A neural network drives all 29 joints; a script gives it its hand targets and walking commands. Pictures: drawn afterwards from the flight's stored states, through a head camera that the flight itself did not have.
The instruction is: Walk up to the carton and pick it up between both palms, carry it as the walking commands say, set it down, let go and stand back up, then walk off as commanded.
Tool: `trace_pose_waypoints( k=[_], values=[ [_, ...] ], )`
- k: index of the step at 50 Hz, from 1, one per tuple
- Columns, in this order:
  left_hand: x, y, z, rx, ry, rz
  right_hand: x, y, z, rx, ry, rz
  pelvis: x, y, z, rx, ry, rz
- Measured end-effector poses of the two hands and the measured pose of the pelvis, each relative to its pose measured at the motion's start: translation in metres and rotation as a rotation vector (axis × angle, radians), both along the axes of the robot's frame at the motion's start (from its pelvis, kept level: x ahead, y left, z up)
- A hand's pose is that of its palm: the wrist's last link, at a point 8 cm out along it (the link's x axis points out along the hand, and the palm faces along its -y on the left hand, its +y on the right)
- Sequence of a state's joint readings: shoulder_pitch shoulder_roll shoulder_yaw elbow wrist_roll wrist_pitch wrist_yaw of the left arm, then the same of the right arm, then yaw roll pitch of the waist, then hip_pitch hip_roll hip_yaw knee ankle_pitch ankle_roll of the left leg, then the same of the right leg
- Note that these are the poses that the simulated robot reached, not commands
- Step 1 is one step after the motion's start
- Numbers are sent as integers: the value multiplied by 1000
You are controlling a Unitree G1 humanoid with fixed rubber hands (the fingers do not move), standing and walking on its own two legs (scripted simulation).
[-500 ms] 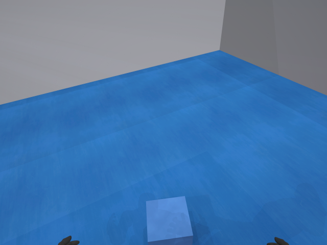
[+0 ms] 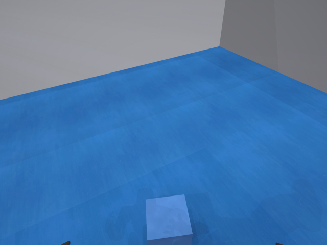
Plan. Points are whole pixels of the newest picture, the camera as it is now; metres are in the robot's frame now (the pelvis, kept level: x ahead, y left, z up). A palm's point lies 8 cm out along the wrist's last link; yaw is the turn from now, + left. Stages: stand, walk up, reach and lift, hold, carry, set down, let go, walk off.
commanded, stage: walk off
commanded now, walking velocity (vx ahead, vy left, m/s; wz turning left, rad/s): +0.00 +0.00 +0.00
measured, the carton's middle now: (168, 226) +0.46 +0.03 -0.64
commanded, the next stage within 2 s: none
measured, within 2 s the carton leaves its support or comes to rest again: neither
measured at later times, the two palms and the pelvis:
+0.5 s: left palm out of the picture +0.06 +0.25 -0.10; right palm out of the picture +0.05 -0.30 -0.12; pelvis -0.03 -0.03 +0.00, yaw -1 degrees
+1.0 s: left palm out of the picture +0.01 +0.24 -0.11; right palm out of the picture -0.06 -0.29 -0.13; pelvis -0.11 +0.00 +0.00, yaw -13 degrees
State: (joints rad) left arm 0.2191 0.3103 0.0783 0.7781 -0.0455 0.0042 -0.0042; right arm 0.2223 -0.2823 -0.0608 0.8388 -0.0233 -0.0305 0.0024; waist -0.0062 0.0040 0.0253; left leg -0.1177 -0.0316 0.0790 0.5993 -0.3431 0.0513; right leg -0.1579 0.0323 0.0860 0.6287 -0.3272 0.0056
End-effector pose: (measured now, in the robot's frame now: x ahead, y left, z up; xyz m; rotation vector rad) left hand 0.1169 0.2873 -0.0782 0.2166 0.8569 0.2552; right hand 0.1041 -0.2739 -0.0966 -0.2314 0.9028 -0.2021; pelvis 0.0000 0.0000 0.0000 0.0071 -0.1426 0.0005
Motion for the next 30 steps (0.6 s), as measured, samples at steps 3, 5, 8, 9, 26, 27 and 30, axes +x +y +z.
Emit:
trace_pose_waypoints(
  k=[3, 5, 8, 9, 26, 27, 30],
  values=[
    [-2, 1, -1, -1, 8, 2, -2, 0, 0, -1, 6, -1, -1, 0, 0, -1, 1, 0],
    [-4, 1, -2, -2, 14, 3, -3, 0, 0, -1, 8, -2, -1, 0, 1, -1, 2, 0],
    [-6, 1, -2, -2, 23, 6, -4, 0, 0, -1, 12, -2, -2, 0, 1, -1, 3, 0],
    [-7, 0, -3, -5, 27, 7, -5, 0, 0, 0, 18, -2, -2, 0, 1, -1, 4, 0],
    [-55, -45, -24, -33, 211, 20, -57, -32, -22, 7, 203, -55, -29, -31, -1, 15, 66, -22],
    [-58, -49, -28, -27, 219, 18, -60, -38, -28, 10, 210, -57, -32, -36, -5, 26, 74, -24],
    [-70, -66, -34, -27, 260, 1, -72, -47, -37, 27, 237, -79, -43, -45, -9, 43, 81, -47]
  ],
)
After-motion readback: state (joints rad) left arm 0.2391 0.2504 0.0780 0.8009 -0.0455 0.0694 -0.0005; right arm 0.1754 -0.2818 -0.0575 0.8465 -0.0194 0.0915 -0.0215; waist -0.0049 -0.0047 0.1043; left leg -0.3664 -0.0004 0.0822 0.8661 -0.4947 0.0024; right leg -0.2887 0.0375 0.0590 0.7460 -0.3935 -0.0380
